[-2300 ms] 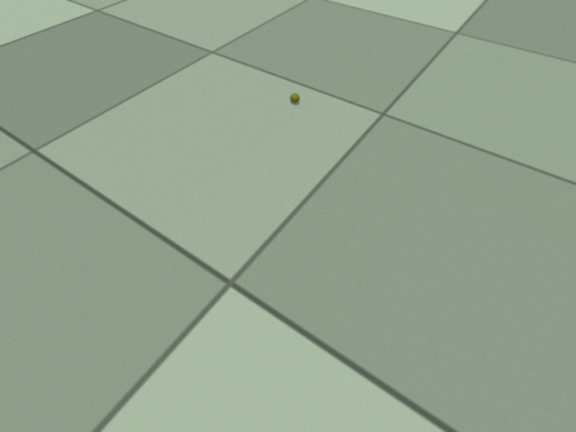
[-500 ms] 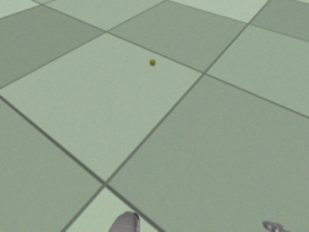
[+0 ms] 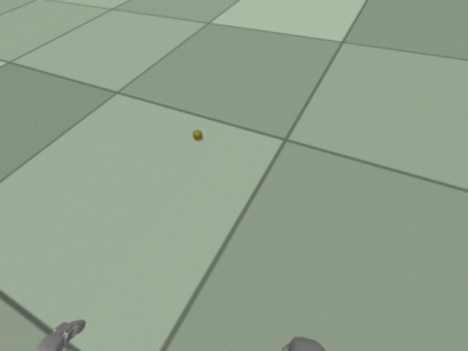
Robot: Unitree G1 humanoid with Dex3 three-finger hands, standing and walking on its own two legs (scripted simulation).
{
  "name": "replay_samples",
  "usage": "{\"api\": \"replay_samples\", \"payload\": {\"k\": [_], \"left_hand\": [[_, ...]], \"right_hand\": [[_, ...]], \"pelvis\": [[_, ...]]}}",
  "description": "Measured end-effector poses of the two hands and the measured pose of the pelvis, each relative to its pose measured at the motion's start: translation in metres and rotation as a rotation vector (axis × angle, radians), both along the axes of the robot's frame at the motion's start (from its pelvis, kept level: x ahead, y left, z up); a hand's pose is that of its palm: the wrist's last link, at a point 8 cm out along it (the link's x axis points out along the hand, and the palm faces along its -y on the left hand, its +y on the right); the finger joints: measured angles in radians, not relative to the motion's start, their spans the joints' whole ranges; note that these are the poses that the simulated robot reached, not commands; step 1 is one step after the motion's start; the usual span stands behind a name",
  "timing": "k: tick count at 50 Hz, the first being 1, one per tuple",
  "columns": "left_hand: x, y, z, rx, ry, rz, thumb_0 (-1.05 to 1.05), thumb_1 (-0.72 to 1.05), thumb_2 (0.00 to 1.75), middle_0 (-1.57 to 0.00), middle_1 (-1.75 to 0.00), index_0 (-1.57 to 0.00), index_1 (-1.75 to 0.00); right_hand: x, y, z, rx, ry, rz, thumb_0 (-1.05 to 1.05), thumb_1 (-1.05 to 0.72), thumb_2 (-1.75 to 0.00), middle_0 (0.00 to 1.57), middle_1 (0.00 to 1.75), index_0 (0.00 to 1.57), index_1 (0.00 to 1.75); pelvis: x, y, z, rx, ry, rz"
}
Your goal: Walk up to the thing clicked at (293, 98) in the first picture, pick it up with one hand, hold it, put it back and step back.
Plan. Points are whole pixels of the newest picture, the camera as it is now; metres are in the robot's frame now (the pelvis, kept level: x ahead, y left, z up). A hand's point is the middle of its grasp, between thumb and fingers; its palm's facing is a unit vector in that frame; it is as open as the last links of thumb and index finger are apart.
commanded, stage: walk up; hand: left
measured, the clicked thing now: (197, 134) +1.45 +0.30 -0.72
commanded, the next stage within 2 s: none
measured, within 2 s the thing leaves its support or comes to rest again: neither
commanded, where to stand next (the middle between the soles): +1.09 +0.07 m, yaw +0 degrees
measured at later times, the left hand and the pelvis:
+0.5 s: hand (104, 297) +0.26 +0.30 -0.14, palm faces +0.05 -0.93 -0.37, open 7.4 cm; pelvis +0.26 +0.02 +0.01, yaw +2 degrees
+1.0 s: hand (152, 167) +0.60 +0.26 -0.11, palm faces -0.08 -0.91 -0.40, open 7.3 cm; pelvis +0.49 -0.01 +0.01, yaw +0 degrees
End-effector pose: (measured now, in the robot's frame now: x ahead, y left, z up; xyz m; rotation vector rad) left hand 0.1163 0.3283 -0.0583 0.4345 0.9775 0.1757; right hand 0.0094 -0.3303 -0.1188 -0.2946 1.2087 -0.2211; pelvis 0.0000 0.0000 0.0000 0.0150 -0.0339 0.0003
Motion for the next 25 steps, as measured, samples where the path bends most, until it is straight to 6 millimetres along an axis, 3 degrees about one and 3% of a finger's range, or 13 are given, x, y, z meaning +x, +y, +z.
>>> {"api": "replay_samples", "payload": {"k": [3,7,11,15,20,25], "left_hand": [[0.019,-0.016,0.003,-0.006,-0.02,0.035,0.01,0.91,0.89,-0.2,-0.3,-0.21,-0.3],[0.02,-0.03,0.012,-0.024,0.044,0.093,0.01,0.91,0.89,-0.2,-0.3,-0.21,-0.3],[0.021,-0.031,0.011,-0.027,0.14,0.13,0.01,0.9,0.89,-0.2,-0.3,-0.21,-0.3],[0.035,-0.024,0.004,-0.035,0.193,0.161,0.01,0.9,0.89,-0.21,-0.3,-0.21,-0.3],[0.074,-0.004,-0.017,-0.052,0.217,0.19,0.01,0.9,0.89,-0.21,-0.3,-0.21,-0.3],[0.134,0.018,-0.045,-0.067,0.24,0.211,0.01,0.91,0.89,-0.2,-0.3,-0.21,-0.3]], "right_hand": [[0.05,-0.003,-0.004,0.019,0.008,0.04,0.01,-0.91,-0.9,0.2,0.3,0.2,0.3],[0.125,-0.001,0.014,0.045,-0.056,0.081,0.01,-0.91,-0.9,0.2,0.3,0.2,0.3],[0.193,0.002,0.031,0.05,-0.133,0.112,0.01,-0.91,-0.9,0.2,0.3,0.2,0.3],[0.248,0.006,0.04,0.035,-0.135,0.145,0.0,-0.91,-0.9,0.2,0.3,0.2,0.3],[0.32,0.021,0.043,0.006,-0.119,0.198,0.0,-0.91,-0.9,0.2,0.3,0.2,0.3],[0.39,0.045,0.045,-0.036,-0.16,0.228,0.0,-0.91,-0.9,0.2,0.3,0.2,0.3]], "pelvis": [[0.031,-0.011,0.003,0.01,-0.009,0.007],[0.071,-0.016,0.023,0.018,-0.014,-0.001],[0.11,-0.017,0.031,0.0,-0.01,-0.01],[0.15,-0.014,0.031,-0.025,-0.002,0.006],[0.205,-0.002,0.02,-0.055,0.007,0.029],[0.264,0.019,0.006,-0.02,0.008,0.034]]}}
